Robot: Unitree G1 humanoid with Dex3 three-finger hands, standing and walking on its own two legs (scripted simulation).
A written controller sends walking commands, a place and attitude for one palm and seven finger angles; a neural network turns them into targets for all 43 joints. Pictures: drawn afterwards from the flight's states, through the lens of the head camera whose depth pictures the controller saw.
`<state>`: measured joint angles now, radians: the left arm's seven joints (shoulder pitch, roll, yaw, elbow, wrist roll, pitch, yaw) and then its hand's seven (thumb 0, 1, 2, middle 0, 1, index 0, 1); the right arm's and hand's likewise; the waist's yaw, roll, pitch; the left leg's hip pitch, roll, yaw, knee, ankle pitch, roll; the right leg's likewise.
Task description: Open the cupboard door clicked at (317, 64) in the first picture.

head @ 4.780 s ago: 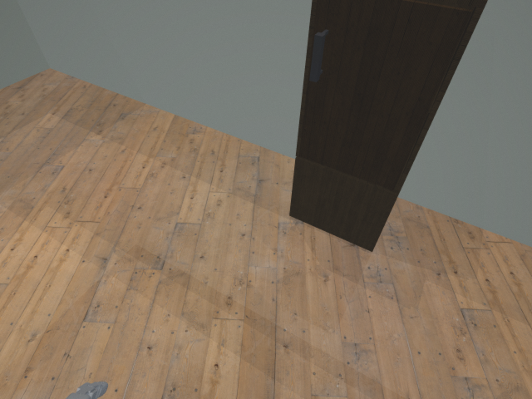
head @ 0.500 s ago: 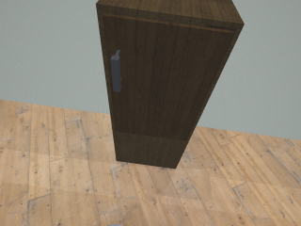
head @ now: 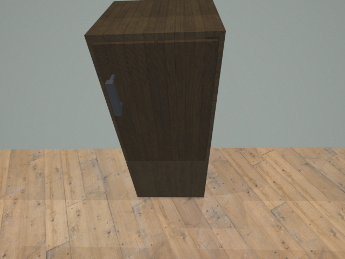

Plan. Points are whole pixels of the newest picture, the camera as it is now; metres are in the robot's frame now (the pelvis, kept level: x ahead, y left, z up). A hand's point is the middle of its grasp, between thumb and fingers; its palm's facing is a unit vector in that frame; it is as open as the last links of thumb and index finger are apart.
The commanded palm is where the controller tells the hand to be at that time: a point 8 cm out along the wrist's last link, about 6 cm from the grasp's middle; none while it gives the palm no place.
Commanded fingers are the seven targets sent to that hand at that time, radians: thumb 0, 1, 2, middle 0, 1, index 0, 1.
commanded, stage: come to a stop and stand still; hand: left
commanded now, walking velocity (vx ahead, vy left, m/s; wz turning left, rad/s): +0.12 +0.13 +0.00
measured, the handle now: (115, 95) +0.62 +0.24 +0.06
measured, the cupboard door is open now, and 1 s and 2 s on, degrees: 0 0 0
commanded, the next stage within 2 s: look again from close up in 0.56 s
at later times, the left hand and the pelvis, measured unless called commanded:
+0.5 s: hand out of the picture +0.00 +0.19 -0.19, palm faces +0.08 -0.98 -0.16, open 7.3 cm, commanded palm none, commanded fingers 0.00 0.90 0.90 -0.20 -0.30 -0.20 -0.30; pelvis +0.01 +0.03 -0.01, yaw +1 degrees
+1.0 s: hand out of the picture +0.00 +0.20 -0.18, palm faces +0.04 -0.97 -0.24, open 7.3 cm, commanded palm none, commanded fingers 0.00 0.90 0.90 -0.20 -0.30 -0.20 -0.30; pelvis -0.01 +0.02 -0.01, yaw +2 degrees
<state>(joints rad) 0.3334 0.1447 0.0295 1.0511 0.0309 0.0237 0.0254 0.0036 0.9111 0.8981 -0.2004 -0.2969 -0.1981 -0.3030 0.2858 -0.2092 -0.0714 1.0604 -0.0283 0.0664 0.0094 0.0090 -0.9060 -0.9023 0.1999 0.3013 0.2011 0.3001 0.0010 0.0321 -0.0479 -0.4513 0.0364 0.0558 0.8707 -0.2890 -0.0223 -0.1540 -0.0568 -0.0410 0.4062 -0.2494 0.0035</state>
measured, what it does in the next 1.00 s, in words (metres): steps on the spot: left foot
